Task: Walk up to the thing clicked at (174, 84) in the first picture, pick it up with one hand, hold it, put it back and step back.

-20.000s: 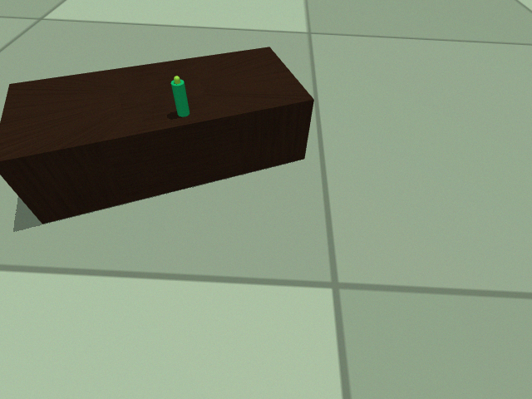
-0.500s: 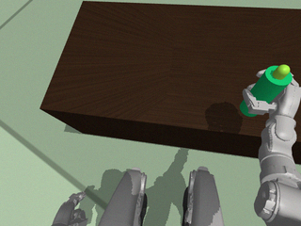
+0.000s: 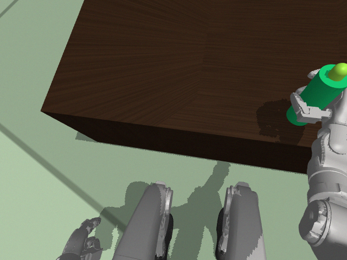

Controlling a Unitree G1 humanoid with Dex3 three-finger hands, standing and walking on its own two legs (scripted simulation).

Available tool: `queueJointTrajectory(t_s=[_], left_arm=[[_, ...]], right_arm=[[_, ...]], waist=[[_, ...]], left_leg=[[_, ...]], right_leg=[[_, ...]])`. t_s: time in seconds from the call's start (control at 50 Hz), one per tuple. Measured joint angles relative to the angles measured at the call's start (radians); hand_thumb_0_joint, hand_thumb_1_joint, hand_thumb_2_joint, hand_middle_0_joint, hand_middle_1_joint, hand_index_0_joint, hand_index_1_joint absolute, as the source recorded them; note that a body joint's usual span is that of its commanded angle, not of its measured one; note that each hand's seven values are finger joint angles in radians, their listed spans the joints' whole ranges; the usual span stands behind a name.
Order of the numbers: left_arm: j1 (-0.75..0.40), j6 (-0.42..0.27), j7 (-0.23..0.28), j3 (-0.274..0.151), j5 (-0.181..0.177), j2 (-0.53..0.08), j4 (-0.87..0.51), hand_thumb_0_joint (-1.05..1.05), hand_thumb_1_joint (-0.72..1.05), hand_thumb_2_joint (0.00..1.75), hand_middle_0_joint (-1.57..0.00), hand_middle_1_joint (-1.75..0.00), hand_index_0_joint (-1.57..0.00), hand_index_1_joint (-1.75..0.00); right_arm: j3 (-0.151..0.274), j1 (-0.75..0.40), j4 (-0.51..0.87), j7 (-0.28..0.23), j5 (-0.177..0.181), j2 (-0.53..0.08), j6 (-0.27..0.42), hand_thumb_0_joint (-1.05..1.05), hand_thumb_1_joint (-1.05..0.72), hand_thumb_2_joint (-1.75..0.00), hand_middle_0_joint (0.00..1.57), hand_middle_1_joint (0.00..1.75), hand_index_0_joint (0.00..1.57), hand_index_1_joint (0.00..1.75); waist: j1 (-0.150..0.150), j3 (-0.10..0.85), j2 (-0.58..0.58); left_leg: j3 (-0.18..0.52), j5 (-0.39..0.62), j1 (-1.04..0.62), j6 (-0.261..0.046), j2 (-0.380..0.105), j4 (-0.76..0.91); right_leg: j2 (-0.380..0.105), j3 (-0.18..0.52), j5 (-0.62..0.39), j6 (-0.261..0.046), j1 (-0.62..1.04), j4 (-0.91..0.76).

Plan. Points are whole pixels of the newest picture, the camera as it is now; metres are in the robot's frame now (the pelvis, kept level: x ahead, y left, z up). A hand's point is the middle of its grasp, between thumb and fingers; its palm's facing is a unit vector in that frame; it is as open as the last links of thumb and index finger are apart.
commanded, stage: lower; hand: right
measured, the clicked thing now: (317, 95) +0.46 -0.26 -0.01
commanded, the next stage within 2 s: loosen in 0.42 s
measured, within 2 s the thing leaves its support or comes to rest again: rests again in 1.50 s
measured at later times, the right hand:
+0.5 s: hand (302, 106) +0.46 -0.26 -0.07, palm faces +0.31 +0.95 -0.01, open 8.1 cm
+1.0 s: hand (304, 101) +0.47 -0.26 -0.06, palm faces +0.30 +0.96 -0.01, open 10.7 cm
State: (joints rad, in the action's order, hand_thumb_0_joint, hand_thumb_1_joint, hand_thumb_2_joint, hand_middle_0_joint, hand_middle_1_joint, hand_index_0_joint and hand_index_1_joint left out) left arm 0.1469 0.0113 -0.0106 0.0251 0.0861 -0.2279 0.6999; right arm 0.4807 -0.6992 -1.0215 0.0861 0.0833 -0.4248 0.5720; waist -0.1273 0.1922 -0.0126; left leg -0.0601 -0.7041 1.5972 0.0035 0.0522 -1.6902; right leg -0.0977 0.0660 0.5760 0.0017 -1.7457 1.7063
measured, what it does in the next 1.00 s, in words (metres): lowers itself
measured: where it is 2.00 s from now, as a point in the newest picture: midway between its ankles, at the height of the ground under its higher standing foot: (191, 246)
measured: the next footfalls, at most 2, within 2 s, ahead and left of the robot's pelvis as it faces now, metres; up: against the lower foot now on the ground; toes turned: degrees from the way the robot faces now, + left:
none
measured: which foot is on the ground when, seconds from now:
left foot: down 0.00-1.00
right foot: down 0.00-1.00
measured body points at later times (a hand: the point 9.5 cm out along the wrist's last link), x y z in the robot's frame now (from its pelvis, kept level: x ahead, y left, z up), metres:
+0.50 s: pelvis -0.01 +0.01 -0.06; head +0.19 -0.04 +0.34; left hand +0.09 +0.27 -0.19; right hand +0.44 -0.31 -0.07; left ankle +0.03 +0.13 -0.51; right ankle +0.07 -0.13 -0.51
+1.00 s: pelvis -0.02 +0.01 -0.06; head +0.19 -0.03 +0.33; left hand +0.09 +0.28 -0.19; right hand +0.45 -0.31 -0.06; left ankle +0.03 +0.13 -0.51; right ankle +0.07 -0.13 -0.51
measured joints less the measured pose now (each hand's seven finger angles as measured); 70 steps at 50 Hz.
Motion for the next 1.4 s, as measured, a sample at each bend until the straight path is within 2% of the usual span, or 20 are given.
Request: queueJointTrajectory(t_s=[0.24,0.34,0.64,0.72,0.9,1.0,1.12,1.28,1.4], left_arm=[[-0.021,0.016,-0.004,-0.007,0.001,-0.002,0.0,0.0,0.89,0.91,-0.2,-0.29,-0.2,-0.31],[-0.023,0.02,-0.003,-0.006,-0.001,-0.001,0.0,0.0,0.9,0.91,-0.2,-0.29,-0.2,-0.3],[-0.023,0.025,0.004,-0.006,-0.014,-0.012,-0.011,0.0,0.92,0.89,-0.2,-0.3,-0.21,-0.3],[-0.024,0.027,0.007,-0.007,-0.018,-0.013,-0.017,0.0,0.94,0.88,-0.2,-0.3,-0.21,-0.29],[-0.014,0.026,0.008,-0.012,-0.021,-0.02,-0.016,0.0,0.94,0.88,-0.2,-0.3,-0.21,-0.29],[-0.006,0.027,0.005,-0.014,-0.025,-0.026,-0.025,0.0,0.93,0.89,-0.2,-0.31,-0.21,-0.3],[-0.002,0.03,0.001,-0.017,-0.026,-0.028,-0.033,0.0,0.92,0.9,-0.2,-0.31,-0.21,-0.3],[-0.008,0.032,0.0,-0.017,-0.027,-0.027,-0.036,0.0,0.92,0.9,-0.2,-0.3,-0.21,-0.3],[-0.022,0.043,0.014,-0.016,-0.037,-0.029,-0.043,0.0,0.92,0.89,-0.2,-0.3,-0.2,-0.3]], right_arm=[[0.018,-0.016,0.047,0.008,0.007,-0.01,-0.018,0.0,0.2,-1.2,0.85,1.22,0.8,1.2],[0.02,-0.018,0.056,0.005,0.003,-0.013,-0.036,0.0,0.2,-1.2,0.85,1.22,0.8,1.21],[0.027,-0.055,0.046,0.032,0.021,-0.033,-0.039,0.0,0.2,-1.18,0.87,1.19,0.82,1.17],[0.032,-0.063,0.049,0.032,0.024,-0.044,-0.057,0.01,0.18,-1.08,0.91,1.1,0.87,1.08],[0.027,-0.077,0.058,0.043,0.031,-0.056,-0.067,0.0,0.26,-0.66,0.97,0.85,0.95,0.84],[0.03,-0.073,0.063,0.047,0.036,-0.057,-0.076,0.0,0.34,-0.47,0.88,0.7,0.89,0.7],[0.044,-0.055,0.08,0.05,0.042,-0.049,-0.085,-0.01,0.41,-0.34,0.74,0.56,0.75,0.56],[0.054,-0.051,0.094,0.059,0.037,-0.052,-0.085,-0.01,0.39,-0.3,0.52,0.42,0.53,0.43],[0.097,-0.064,0.119,0.072,0.036,-0.099,-0.128,-0.01,0.34,-0.27,0.35,0.32,0.36,0.32]], waist=[[0.006,-0.022,0.004],[0.008,-0.022,0.004],[0.025,-0.019,0.004],[0.028,-0.024,0.005],[0.026,-0.019,0.007],[0.024,-0.015,0.001],[0.027,-0.016,-0.002],[0.031,-0.017,0.0],[0.03,-0.034,-0.003]], left_leg=[[-0.002,-0.029,0.115,0.0,0.005,-0.129],[-0.004,-0.034,0.143,-0.002,0.006,-0.16],[-0.007,-0.039,0.207,-0.01,0.006,-0.227],[-0.009,-0.036,0.214,-0.012,0.009,-0.231],[-0.015,-0.035,0.214,-0.015,0.012,-0.23],[-0.013,-0.037,0.213,-0.015,0.013,-0.225],[-0.01,-0.041,0.208,-0.013,0.016,-0.226],[-0.011,-0.044,0.215,-0.015,0.015,-0.235],[-0.013,-0.037,0.187,-0.015,0.019,-0.213]], right_leg=[[-0.003,0.008,0.02,0.0,-0.116,0.121],[-0.004,0.012,0.022,0.002,-0.145,0.149],[-0.003,0.018,0.018,0.009,-0.205,0.202],[-0.005,0.021,0.015,0.012,-0.209,0.205],[-0.006,0.028,0.016,0.015,-0.211,0.207],[-0.007,0.026,0.019,0.014,-0.21,0.204],[-0.011,0.023,0.027,0.014,-0.203,0.206],[-0.009,0.025,0.027,0.016,-0.21,0.212],[-0.013,0.028,0.025,0.017,-0.181,0.195]])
